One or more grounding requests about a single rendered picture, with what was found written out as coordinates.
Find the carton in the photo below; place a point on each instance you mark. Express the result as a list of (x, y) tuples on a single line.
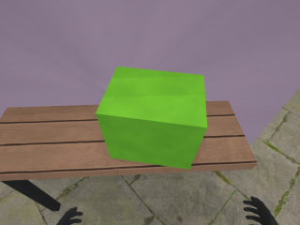
[(153, 116)]

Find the table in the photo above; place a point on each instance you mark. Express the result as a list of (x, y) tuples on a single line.
[(48, 142)]

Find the robot left hand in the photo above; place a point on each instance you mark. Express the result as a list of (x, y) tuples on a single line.
[(71, 213)]

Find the robot right hand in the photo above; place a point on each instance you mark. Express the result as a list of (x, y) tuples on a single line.
[(264, 215)]

